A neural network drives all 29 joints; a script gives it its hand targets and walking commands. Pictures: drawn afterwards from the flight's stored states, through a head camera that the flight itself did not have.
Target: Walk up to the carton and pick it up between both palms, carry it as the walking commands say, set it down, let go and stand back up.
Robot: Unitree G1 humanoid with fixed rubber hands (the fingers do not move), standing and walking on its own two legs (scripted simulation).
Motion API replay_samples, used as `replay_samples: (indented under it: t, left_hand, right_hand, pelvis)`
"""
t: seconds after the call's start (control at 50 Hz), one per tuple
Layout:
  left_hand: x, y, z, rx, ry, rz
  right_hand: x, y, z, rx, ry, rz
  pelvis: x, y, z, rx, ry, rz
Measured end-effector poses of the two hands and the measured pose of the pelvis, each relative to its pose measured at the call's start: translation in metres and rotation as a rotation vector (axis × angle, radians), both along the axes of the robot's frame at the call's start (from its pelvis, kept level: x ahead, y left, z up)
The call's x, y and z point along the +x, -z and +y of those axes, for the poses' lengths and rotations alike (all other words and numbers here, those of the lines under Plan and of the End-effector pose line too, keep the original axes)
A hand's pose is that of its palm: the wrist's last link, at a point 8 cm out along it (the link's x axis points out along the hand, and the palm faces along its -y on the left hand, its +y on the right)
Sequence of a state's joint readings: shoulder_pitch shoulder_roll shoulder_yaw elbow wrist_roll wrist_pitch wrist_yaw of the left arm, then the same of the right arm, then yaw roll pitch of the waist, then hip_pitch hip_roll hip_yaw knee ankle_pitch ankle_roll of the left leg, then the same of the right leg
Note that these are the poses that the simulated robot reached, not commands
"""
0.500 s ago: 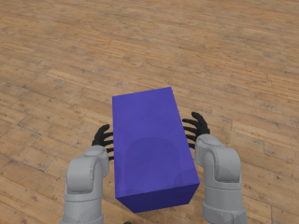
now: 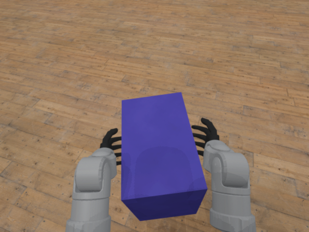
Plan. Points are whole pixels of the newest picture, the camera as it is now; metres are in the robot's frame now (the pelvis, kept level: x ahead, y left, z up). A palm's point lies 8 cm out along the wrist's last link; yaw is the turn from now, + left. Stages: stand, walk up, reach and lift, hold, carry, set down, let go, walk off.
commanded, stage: carry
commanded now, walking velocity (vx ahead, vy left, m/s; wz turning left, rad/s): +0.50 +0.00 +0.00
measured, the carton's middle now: (159, 158) +0.32 -0.02 +0.02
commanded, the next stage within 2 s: none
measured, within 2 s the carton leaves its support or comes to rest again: neither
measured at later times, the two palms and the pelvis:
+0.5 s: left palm (111, 81) +0.60 +0.14 +0.07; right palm (182, 73) +0.61 -0.12 +0.09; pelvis +0.31 +0.02 +0.01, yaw -2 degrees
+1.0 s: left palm (118, 42) +0.90 +0.14 +0.07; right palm (172, 33) +0.92 -0.11 +0.08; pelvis +0.60 +0.01 +0.00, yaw -2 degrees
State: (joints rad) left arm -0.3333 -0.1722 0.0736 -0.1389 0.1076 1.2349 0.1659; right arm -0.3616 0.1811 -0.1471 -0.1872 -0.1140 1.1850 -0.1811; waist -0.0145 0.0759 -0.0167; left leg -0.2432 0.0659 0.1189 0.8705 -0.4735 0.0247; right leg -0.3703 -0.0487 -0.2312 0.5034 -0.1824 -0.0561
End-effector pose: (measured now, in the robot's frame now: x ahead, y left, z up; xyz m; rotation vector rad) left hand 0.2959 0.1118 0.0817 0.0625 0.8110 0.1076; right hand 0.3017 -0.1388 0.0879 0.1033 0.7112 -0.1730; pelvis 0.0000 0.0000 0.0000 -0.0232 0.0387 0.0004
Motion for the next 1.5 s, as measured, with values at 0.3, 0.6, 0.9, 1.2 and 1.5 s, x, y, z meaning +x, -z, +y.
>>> replay_samples:
  t: [0.3, 0.6, 0.9, 1.2, 1.5]
  left_hand:
    - [0.179, 0.008, 0.039, -0.055, -0.07, -0.011]
    - [0.379, 0.002, 0.005, 0.0, -0.002, -0.014]
    - [0.556, 0.007, 0.026, -0.033, -0.075, -0.008]
    - [0.687, 0.009, -0.004, -0.027, -0.026, 0.019]
    - [0.79, 0.006, -0.024, -0.013, 0.004, 0.011]
  right_hand:
    - [0.197, -0.006, 0.041, -0.05, -0.07, -0.015]
    - [0.38, 0.003, 0.005, -0.003, -0.006, -0.02]
    - [0.575, -0.001, 0.028, -0.017, -0.066, -0.016]
    - [0.691, 0.005, -0.004, -0.015, -0.015, 0.008]
    - [0.794, -0.002, -0.023, -0.017, -0.004, -0.002]
  pelvis:
    - [0.187, 0.003, 0.02, 0.041, 0.014, 0.007]
    - [0.38, 0.002, 0.005, 0.02, 0.008, -0.006]
    - [0.56, -0.001, 0.008, 0.046, 0.006, -0.004]
    - [0.681, -0.003, -0.007, 0.044, 0.005, 0.046]
    - [0.793, 0.0, -0.022, 0.04, 0.044, 0.036]
